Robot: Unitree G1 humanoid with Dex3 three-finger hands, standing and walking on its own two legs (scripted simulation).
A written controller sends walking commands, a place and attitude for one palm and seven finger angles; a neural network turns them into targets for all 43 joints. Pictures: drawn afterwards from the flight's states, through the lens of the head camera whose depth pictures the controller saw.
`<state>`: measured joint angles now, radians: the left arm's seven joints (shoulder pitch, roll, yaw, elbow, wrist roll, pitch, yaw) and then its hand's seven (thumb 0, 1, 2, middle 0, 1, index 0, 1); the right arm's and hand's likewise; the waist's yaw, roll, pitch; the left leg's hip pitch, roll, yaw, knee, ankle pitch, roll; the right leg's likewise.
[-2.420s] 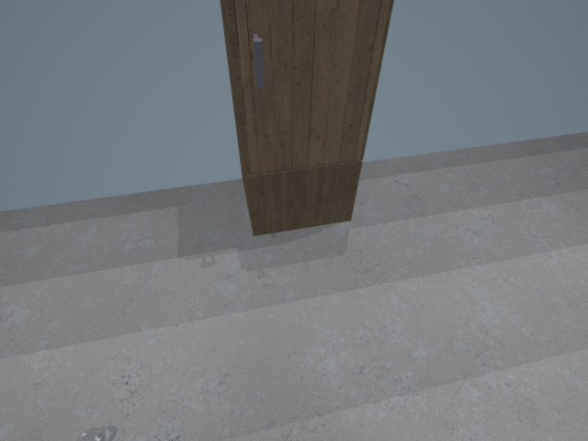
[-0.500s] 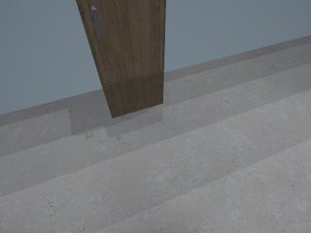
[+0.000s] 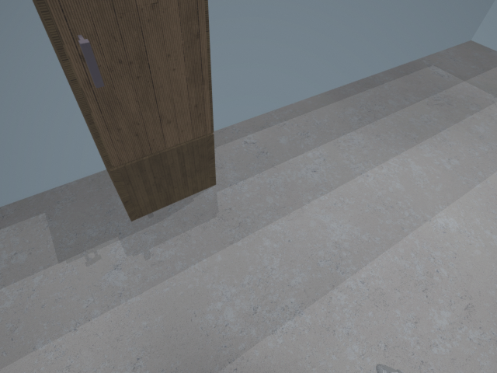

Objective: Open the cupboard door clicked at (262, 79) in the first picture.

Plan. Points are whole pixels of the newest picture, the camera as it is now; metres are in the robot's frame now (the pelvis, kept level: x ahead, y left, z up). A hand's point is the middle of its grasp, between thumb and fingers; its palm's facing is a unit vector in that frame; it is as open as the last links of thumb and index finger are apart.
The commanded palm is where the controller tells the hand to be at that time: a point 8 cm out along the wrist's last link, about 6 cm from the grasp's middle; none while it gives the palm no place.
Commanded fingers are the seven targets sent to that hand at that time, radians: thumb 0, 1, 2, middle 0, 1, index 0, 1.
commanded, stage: walk to a spot facing it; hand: left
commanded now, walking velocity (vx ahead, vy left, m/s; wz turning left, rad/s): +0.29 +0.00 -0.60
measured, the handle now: (90, 61) +0.82 +0.56 +0.04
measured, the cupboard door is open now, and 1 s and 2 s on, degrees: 0 0 0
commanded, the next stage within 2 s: none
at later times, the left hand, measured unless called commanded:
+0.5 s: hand (222, 261) +0.38 +0.10 -0.17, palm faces -0.42 -0.90 -0.13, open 7.4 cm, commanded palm none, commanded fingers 0.00 0.90 0.90 -0.20 -0.30 -0.20 -0.30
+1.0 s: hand (209, 231) +0.46 +0.15 -0.18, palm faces -0.48 -0.85 -0.21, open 7.4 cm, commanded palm none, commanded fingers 0.00 0.90 0.90 -0.20 -0.30 -0.20 -0.30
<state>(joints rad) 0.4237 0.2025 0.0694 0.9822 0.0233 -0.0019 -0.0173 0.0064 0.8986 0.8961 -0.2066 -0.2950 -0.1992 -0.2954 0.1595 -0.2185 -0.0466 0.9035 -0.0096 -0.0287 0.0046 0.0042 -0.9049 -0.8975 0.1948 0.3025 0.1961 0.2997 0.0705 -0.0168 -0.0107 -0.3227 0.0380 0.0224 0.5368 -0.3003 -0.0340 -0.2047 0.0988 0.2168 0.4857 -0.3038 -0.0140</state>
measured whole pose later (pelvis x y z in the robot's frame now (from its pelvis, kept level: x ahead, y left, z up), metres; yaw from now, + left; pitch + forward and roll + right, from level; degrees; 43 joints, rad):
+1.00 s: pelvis +0.28 +0.02 -0.01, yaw -36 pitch +0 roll -1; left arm 0.23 0.25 0.09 0.89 0.01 0.06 -0.01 0.01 0.90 0.90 -0.20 -0.29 -0.20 -0.30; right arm 0.09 -0.17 -0.02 0.85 -0.01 0.00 -0.02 0.00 -0.90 -0.90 0.20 0.30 0.20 0.30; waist 0.06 -0.05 0.05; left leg -0.34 0.05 0.08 0.62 -0.27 0.00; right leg -0.41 0.09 0.10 0.72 -0.36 0.00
